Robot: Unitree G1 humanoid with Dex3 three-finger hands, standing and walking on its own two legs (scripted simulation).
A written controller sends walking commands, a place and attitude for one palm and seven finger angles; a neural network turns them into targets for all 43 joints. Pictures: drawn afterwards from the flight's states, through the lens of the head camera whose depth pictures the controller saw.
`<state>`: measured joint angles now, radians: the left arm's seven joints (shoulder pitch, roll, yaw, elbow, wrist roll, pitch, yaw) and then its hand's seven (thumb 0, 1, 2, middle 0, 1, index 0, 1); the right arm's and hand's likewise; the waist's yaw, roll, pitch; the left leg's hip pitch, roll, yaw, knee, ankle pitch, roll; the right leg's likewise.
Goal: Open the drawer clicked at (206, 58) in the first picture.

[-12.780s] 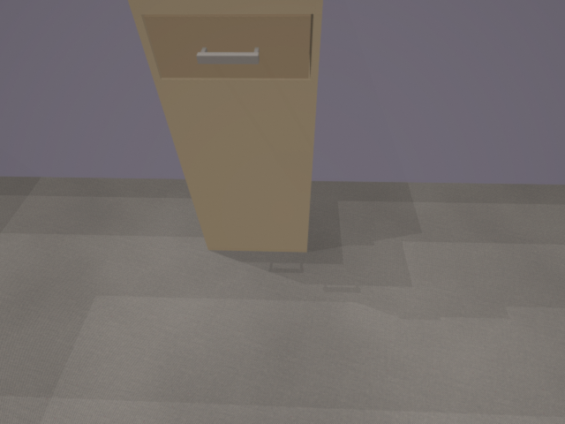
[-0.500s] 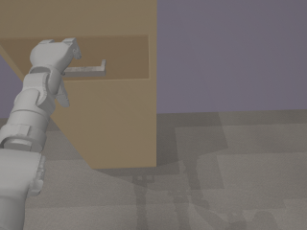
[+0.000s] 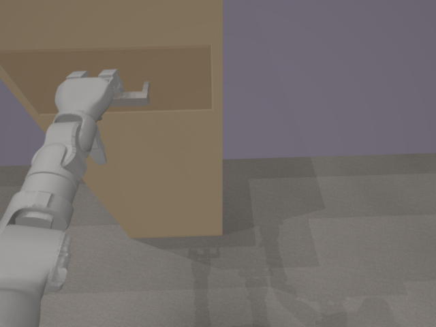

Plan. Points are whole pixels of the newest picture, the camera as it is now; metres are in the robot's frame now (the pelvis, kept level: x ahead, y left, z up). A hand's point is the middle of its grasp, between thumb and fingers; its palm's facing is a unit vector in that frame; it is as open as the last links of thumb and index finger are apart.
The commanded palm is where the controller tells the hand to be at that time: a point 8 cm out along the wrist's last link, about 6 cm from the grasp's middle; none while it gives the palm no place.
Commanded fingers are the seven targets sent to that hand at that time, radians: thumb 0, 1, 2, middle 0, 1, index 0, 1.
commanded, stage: lower the fingers behind the handle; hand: left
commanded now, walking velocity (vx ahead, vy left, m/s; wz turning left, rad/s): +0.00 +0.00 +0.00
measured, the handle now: (112, 93) +0.53 +0.21 +0.13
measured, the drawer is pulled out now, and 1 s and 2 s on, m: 0.00 0.00 0.03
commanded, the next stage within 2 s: close the thumb around the handle in 0.58 s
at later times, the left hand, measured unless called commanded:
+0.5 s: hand (102, 121) +0.48 +0.23 +0.10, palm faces -0.01 -0.02 -1.00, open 13.8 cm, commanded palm +0.45 +0.24 +0.16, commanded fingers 0.00 -0.50 0.30 -0.30 -1.20 -0.30 -1.20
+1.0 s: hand (100, 123) +0.47 +0.23 +0.10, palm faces +0.01 -0.03 -1.00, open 10.9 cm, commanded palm +0.44 +0.23 +0.16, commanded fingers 0.00 0.45 0.71 -0.37 -1.30 -0.37 -1.30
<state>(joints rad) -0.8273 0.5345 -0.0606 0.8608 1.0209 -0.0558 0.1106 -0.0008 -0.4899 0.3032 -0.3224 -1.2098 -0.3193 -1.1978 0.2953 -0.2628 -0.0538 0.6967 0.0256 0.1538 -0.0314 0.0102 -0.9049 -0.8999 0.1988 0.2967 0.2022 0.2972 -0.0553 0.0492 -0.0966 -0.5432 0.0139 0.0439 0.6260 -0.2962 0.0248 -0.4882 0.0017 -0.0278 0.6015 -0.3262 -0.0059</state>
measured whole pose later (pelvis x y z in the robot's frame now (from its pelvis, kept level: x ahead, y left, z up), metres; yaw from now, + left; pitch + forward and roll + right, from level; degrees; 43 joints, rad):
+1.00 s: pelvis +0.00 +0.00 +0.00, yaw -1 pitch +12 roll -1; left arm -0.76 0.53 -0.04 0.82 1.02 -0.06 0.11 0.00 -0.05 0.49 -0.32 -1.24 -0.35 -1.25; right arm 0.29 -0.26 -0.06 0.67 0.03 0.16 -0.03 0.01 -0.90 -0.90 0.20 0.30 0.20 0.30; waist -0.06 0.05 -0.11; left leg -0.53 0.02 0.05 0.63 -0.31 0.03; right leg -0.48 0.01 -0.02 0.60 -0.33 -0.01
